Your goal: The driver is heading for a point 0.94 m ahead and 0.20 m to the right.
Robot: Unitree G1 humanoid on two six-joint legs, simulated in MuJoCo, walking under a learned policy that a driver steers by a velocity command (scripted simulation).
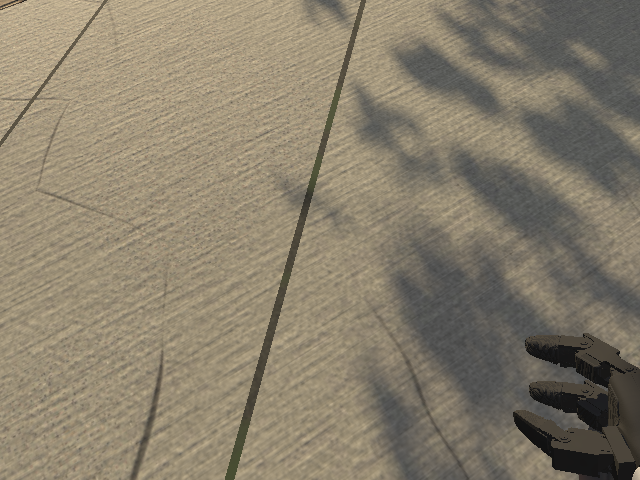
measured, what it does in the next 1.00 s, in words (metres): walks ahead, turning right: left foot, then right foot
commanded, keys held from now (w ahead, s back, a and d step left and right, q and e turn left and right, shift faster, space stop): w+e+shift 0.54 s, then w+q+shift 0.34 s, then shift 0.12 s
